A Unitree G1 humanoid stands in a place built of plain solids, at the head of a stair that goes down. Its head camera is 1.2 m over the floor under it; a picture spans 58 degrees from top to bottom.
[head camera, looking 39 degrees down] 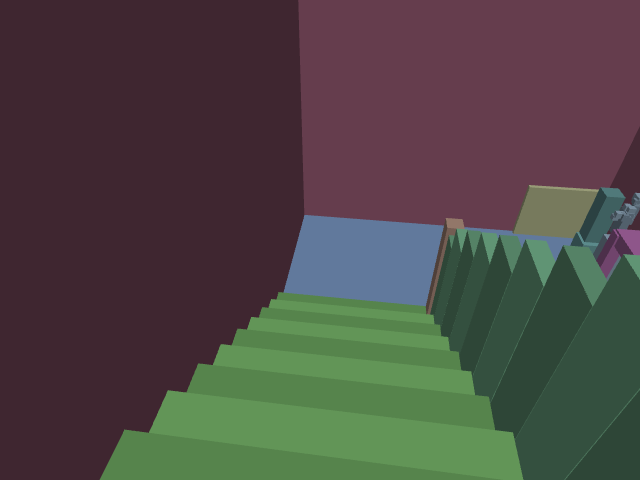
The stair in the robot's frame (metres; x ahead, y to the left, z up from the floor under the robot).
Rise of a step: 0.18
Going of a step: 0.26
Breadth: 1.34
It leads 7 degrees to the right of straight ahead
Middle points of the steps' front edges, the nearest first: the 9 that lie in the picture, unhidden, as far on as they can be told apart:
0.63 -0.02 -0.18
0.89 -0.05 -0.37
1.14 -0.09 -0.55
1.40 -0.12 -0.73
1.66 -0.15 -0.92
1.91 -0.19 -1.10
2.17 -0.22 -1.28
2.42 -0.25 -1.47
2.68 -0.29 -1.65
